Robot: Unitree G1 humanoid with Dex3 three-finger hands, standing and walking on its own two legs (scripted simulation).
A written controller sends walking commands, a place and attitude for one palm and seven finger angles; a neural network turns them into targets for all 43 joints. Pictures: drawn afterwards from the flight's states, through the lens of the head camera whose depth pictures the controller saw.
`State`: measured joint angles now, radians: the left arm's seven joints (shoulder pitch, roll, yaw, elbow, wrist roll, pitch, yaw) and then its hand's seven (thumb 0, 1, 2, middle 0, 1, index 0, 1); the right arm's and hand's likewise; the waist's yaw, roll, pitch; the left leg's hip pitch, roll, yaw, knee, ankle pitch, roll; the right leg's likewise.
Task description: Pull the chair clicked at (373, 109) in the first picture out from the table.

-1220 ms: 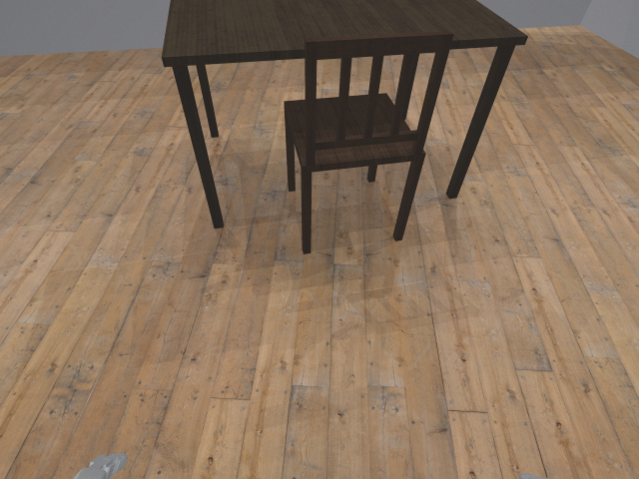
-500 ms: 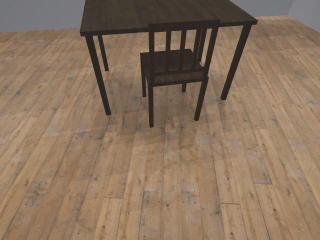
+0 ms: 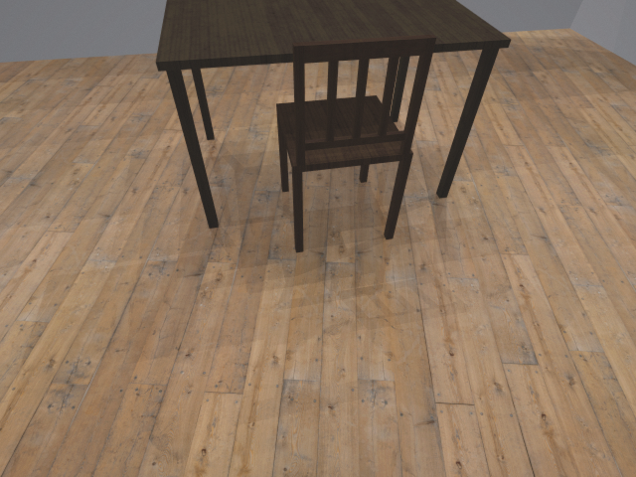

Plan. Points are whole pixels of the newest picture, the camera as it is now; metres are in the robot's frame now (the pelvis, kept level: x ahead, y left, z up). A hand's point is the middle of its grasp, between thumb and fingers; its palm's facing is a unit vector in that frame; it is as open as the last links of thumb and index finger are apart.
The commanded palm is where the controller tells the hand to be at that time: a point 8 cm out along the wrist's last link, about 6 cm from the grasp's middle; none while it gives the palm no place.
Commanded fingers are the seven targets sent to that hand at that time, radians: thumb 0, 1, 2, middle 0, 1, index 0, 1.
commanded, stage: look at it before walking up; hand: left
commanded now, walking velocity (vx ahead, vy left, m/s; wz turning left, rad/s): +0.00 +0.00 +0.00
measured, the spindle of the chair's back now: (359, 100) +1.17 -0.06 -0.11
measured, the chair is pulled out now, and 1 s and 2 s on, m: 0.00 0.00 0.00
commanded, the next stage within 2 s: walk to a spot facing it in 0.22 s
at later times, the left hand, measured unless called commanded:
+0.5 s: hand out of the picture +0.07 +0.24 -0.16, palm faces -0.04 -0.94 -0.33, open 7.4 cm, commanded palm none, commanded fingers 0.00 0.90 0.90 -0.20 -0.30 -0.20 -0.30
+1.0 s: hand out of the picture +0.05 +0.14 -0.16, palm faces -0.21 -0.94 -0.25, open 7.4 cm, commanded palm none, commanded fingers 0.00 0.90 0.90 -0.20 -0.30 -0.20 -0.30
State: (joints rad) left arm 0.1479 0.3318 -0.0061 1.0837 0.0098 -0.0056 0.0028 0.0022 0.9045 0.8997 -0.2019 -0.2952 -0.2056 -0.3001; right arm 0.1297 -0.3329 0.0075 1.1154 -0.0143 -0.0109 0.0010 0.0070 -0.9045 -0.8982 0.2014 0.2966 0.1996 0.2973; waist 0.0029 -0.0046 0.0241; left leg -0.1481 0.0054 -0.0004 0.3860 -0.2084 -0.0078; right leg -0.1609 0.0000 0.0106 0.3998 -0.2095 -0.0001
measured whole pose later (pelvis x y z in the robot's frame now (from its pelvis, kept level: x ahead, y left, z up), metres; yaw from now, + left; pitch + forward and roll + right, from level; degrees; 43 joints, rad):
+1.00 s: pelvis +0.00 -0.05 +0.00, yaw -18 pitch +1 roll +2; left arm 0.38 0.17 0.04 0.96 0.01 -0.02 -0.01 0.00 0.90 0.90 -0.20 -0.30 -0.21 -0.30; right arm 0.18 -0.25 -0.06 0.95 -0.03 0.02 0.01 0.01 -0.91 -0.90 0.20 0.30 0.20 0.30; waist 0.04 0.02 0.04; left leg -0.54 0.08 0.01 1.12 -0.24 -0.06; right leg -0.21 0.08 0.06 0.42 -0.22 -0.09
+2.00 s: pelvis +0.34 -0.09 -0.02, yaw -53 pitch +0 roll -2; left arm 0.10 0.15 0.06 0.96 0.03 0.04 -0.04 0.00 0.91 0.90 -0.19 -0.29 -0.20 -0.30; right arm 0.58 -0.08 0.01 1.12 -0.03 -0.07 -0.04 0.01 -0.91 -0.90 0.20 0.30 0.20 0.30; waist -0.06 -0.02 0.08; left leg 0.11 0.03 0.40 0.35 -0.46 0.03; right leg -0.59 0.00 -0.16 0.90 -0.21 -0.06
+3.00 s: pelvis +0.55 -0.39 -0.01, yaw -85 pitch -1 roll +0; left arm 0.16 0.21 0.10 0.90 0.03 0.05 -0.02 0.00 0.91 0.90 -0.19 -0.29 -0.20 -0.30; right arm 0.26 -0.21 -0.07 0.97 -0.03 -0.01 -0.02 -0.01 -0.93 -0.90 0.20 0.30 0.20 0.30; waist -0.02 0.00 0.08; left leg -0.18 0.16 0.37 0.54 -0.32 -0.01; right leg -0.48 -0.09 -0.10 0.83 -0.30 0.07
